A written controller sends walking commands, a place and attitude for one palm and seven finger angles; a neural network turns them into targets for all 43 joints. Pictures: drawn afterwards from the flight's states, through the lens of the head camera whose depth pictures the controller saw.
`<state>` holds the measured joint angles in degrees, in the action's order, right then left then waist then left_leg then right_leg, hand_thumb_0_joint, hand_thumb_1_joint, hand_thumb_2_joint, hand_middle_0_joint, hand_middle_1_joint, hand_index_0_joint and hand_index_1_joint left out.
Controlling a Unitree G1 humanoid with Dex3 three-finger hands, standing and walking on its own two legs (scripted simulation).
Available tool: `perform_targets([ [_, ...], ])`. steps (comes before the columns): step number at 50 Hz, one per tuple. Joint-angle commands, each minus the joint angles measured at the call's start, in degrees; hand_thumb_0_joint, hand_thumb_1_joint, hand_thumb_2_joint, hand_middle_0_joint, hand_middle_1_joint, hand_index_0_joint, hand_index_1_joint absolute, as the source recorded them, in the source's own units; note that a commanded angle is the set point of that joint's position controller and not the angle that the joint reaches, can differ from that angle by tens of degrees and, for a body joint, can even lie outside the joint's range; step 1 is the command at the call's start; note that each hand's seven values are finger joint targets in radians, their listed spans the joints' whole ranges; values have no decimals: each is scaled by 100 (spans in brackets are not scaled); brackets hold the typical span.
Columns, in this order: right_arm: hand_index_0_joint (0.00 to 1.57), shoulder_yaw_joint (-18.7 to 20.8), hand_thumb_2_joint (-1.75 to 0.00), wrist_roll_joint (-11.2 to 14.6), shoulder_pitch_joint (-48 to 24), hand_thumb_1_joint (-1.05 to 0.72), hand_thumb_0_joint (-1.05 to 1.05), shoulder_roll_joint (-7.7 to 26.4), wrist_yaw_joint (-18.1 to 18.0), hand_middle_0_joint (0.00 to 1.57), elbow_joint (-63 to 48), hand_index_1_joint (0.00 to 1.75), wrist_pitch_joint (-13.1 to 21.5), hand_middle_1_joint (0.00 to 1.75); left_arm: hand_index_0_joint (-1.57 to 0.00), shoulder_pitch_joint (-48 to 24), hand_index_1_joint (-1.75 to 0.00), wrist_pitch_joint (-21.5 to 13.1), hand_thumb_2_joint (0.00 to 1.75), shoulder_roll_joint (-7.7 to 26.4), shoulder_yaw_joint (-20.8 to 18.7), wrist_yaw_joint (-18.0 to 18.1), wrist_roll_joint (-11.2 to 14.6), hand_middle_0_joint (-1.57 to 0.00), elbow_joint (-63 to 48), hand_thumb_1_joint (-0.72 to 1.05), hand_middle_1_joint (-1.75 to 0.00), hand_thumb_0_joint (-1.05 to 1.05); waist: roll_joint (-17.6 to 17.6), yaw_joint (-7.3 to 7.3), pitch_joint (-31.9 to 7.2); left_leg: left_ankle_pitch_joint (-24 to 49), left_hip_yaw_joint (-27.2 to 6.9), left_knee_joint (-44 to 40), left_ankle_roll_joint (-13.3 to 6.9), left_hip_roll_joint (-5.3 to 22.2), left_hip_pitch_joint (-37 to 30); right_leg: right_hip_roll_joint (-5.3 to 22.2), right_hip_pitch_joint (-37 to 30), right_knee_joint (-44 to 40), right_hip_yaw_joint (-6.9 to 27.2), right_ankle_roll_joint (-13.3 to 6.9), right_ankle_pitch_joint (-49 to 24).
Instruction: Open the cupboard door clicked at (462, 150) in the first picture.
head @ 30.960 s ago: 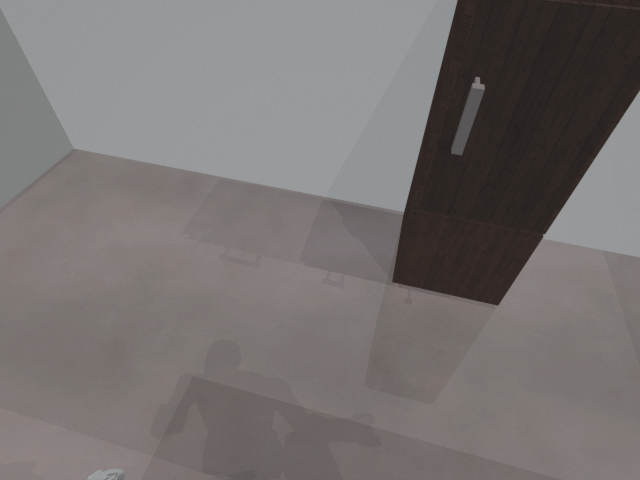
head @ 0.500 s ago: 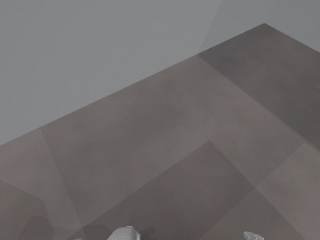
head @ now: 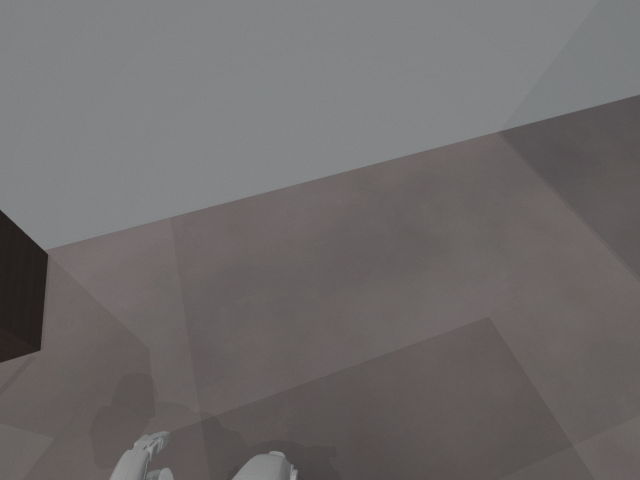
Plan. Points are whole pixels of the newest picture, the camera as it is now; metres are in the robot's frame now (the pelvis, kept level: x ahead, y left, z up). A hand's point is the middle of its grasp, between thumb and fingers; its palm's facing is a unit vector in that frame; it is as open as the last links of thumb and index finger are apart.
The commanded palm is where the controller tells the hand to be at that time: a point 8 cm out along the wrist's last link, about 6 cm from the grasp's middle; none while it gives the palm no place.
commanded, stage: turn to face it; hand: left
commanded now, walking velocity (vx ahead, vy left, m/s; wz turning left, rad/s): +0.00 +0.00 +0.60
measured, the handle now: out of the picture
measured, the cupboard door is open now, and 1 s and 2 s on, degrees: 45 45 45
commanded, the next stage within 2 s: take the last steps up to it in 1.66 s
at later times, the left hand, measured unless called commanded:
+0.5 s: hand out of the picture +0.03 +0.24 -0.16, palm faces +0.32 -0.91 -0.26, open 7.4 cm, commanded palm none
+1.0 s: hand out of the picture -0.05 +0.20 -0.18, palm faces +0.60 -0.77 -0.21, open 7.4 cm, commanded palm none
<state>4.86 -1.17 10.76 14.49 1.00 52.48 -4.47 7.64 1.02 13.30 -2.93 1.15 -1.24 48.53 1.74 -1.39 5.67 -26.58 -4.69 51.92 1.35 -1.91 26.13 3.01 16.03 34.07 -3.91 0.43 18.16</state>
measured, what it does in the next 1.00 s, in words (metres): steps on the spot, turning left: left foot, then right foot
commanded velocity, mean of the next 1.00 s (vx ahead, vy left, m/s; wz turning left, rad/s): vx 0.00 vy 0.00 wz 0.60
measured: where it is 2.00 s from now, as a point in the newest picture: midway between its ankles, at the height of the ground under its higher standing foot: outside the picture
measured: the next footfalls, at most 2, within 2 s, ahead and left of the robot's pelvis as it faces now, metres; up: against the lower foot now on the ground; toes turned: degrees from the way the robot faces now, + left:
left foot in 0.24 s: +0.05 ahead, +0.13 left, +0.00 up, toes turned +14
right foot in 0.60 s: +0.11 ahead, -0.13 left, +0.00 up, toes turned +20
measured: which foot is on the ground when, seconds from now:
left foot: up 0.00-0.22, down 0.24-0.60, up 0.62-0.90, down 0.92-1.00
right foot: down 0.00-0.24, up 0.26-0.58, down 0.60-0.90, up 0.92-1.00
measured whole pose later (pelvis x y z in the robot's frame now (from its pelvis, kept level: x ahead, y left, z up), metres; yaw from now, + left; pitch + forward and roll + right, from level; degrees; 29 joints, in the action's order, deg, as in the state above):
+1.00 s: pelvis +0.03 +0.00 +0.00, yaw +36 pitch +0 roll +0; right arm 3.0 -1.4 6.7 12.9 1.2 49.8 -1.7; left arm 11.8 4.0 14.6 -3.4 0.9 -0.9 52.4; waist -4.1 0.3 6.5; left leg -18.4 1.9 38.1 -2.7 -0.8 19.8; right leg 6.7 23.2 59.5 -4.2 4.5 30.9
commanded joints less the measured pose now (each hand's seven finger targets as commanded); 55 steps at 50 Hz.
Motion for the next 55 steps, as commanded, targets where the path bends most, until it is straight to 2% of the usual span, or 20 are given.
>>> perform_targets([
  [1, 20, 120, -90, 10, -345, -90, 0, 442, 34, 20, -528, 30, 136, 30, -20, 73, -30, -134, 90, 825, -187, 85, 7, -20, -359, 90, -30, 0, -1594, 56, -431, -17, 356, 1686, 230, 414, 797, 1618, -680, -1445, 693, -744, -2514],
  [6, 20, -49, -90, 69, -759, -90, 0, 156, 91, 20, -607, 30, 223, 30, -20, 743, -30, -145, 90, 1207, -302, 58, -34, -20, -93, 90, -30, 0, -1330, 414, -764, -1, 1077, -753, 223, 194, 17, 1652, -1518, -696, 152, -618, -4214],
  [9, 20, -12, -90, 54, -356, -90, 0, 362, 77, 20, -530, 30, 254, 30, -20, 626, -30, -107, 90, 1264, -342, 18, 22, -20, -89, 90, -30, 0, -1266, 161, -860, 999, 1168, -2006, 90, 108, -981, 1588, -1037, -86, -190, -265, -3606],
  [10, 20, 56, -90, 36, -14, -90, 0, 589, 75, 20, -462, 30, 281, 30, -20, 524, -30, -79, 90, 1208, -340, -7, 59, -20, -157, 90, -30, 0, -814, -77, -991, 1855, 934, -2520, -37, 275, -1808, 1500, -396, 539, -389, -19, -3021],
  [11, 20, 223, -90, -25, 457, -90, 0, 1236, 37, 20, -425, 30, 334, 30, -20, 515, -30, -36, 90, 846, -302, -43, 92, -20, -352, 90, -30, 0, 874, -313, -1345, 3610, -1028, -2700, -726, 1717, -2827, 784, 1035, 1832, -707, 432, -495],
  [12, 20, 292, -90, -17, 866, -90, 0, 1591, -3, 20, -334, 30, 300, 30, -20, 65, -30, -3, 90, 610, -141, -28, 64, -20, -594, 90, -30, 0, 1539, -505, -1250, 4862, -2042, -2976, -1455, 2646, -2790, 388, 1745, 2865, -240, 517, 2103],
  [14, 20, 265, -90, -34, 716, -90, 0, 1470, -161, 20, -321, 30, 332, 30, -20, -331, -30, 64, 90, 626, -192, 17, 48, -20, -510, 90, -30, 0, 1008, -441, -1127, 3733, -1890, -3049, -1421, 2281, -2250, 428, 1971, 3494, 432, 455, 1517],
  [18, 20, 128, -90, -23, -173, -90, 0, 1053, -184, 20, -499, 30, 364, 30, -20, 129, -30, 106, 90, 609, -234, -91, 26, -20, -176, 90, -30, 0, 769, 39, -859, 2670, -927, -3213, -989, 1480, -1585, 285, 1425, 2903, 392, 451, 570],
  [27, 20, 222, -90, -17, -400, -90, 0, 1106, -131, 20, -530, 30, 253, 30, -20, 524, -30, 17, 90, 614, -223, -44, 65, -20, -172, 90, -30, 0, 804, 222, -806, 2271, -1415, -2841, -857, 1161, -714, -269, -371, 74, 155, 306, 94],
  [28, 20, 217, -90, 14, -500, -90, 0, 993, -124, 20, -592, 30, 240, 30, -20, 769, -30, -29, 90, 709, -268, -17, 68, -20, -126, 90, -30, 0, 587, 358, -831, 1955, -1332, -2523, -661, 928, -320, -142, -985, -768, 210, 264, -274],
  [30, 20, 132, -90, 73, -502, -90, 0, 419, -51, 20, -828, 30, 253, 30, -20, 894, -30, -103, 90, 1505, -394, 54, -67, -20, -186, 90, -30, 0, -1991, 501, -691, -715, 243, -9, 86, -340, 1034, 2375, -1340, -2218, 2659, -743, -65],
  [31, 20, 136, -90, -6, -469, -90, 0, 560, 2, 20, -829, 30, 230, 30, -20, 671, -30, -72, 90, 1464, -309, 33, -6, -20, -288, 90, -30, 0, -1459, 363, -585, -626, 33, 1024, 8, -16, 748, 2395, -579, -2128, 2288, -978, -130],
  [34, 20, 136, -90, 6, -477, -90, 0, 503, 37, 20, -586, 30, 154, 30, -20, 202, -30, -132, 90, 831, -202, 81, 9, -20, -355, 90, -30, 0, -1588, 70, -428, -14, 242, 1691, 179, 323, 831, 1619, -682, -1497, 955, -778, -2223],
  [40, 20, -45, -90, 78, -899, -90, 0, 169, 100, 20, -649, 30, 212, 30, -20, 826, -30, -148, 90, 1206, -307, 59, -36, -20, -91, 90, -30, 0, -1278, 417, -730, 1, 996, -731, 199, 176, -23, 1689, -1419, -825, 255, -657, -3839],
  [43, 20, -15, -90, 60, -386, -90, 0, 367, 75, 20, -543, 30, 266, 30, -20, 711, -30, -110, 90, 1249, -352, 15, 19, -20, -62, 90, -30, 0, -1218, 130, -886, 1035, 1062, -2169, 66, 99, -1119, 1586, -963, -89, -135, -260, -3356],
  [44, 20, 72, -90, 37, 6, -90, 0, 675, 64, 20, -444, 30, 312, 30, -20, 612, -30, -84, 90, 1148, -344, -11, 69, -20, -138, 90, -30, 0, -515, -123, -1106, 2098, 645, -2674, -115, 438, -2100, 1447, -215, 738, -416, 39, -2678],
  [45, 20, 239, -90, -23, 473, -90, 0, 1368, 24, 20, -420, 30, 358, 30, -20, 594, -30, -47, 90, 733, -264, -60, 106, -20, -378, 90, -30, 0, 1344, -333, -1387, 4256, -1633, -2810, -979, 2097, -3053, 569, 1394, 2155, -678, 538, 698],
  [46, 20, 293, -90, -11, 827, -90, 0, 1649, -31, 20, -297, 30, 302, 30, -20, 160, -30, 3, 90, 664, -170, -26, 48, -20, -566, 90, -30, 0, 1382, -489, -1333, 4737, -2131, -2949, -1597, 2706, -2802, 389, 1778, 2923, -59, 484, 2185],
  [51, 20, 116, -90, -36, -105, -90, 0, 1064, -205, 20, -497, 30, 364, 30, -20, 79, -30, 102, 90, 632, -225, -59, 38, -20, -211, 90, -30, 0, 775, 12, -741, 3279, -1137, -3120, -1076, 1562, -1621, 317, 1510, 3069, 428, 454, 727],
  [55, 20, 140, -90, -44, -72, -90, 0, 1095, -184, 20, -457, 30, 345, 30, -20, 1, -30, 111, 90, 578, -212, -76, 55, -20, -244, 90, -30, 0, 649, -2, -780, 2669, -1257, -3208, -1069, 1441, -1450, 101, 1055, 2110, 355, 425, 715],
])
